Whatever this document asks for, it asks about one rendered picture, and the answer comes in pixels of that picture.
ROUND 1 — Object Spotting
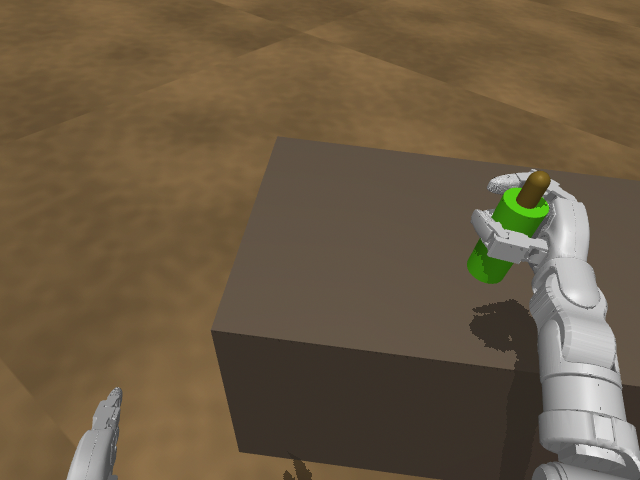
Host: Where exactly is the right robot arm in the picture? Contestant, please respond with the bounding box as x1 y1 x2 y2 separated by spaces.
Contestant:
529 257 640 480

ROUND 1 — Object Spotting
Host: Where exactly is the right robot hand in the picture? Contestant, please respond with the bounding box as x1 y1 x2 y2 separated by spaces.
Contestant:
470 169 590 274

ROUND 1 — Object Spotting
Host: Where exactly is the bottle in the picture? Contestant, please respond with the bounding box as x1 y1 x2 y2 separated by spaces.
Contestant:
467 171 551 284

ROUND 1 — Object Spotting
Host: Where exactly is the left robot hand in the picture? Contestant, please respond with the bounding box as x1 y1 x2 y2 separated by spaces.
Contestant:
66 387 123 480

